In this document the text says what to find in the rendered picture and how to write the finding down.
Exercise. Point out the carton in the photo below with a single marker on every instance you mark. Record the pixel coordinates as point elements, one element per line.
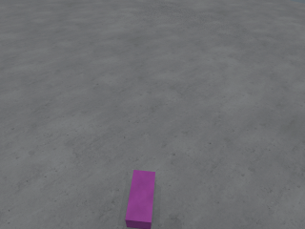
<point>140,204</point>

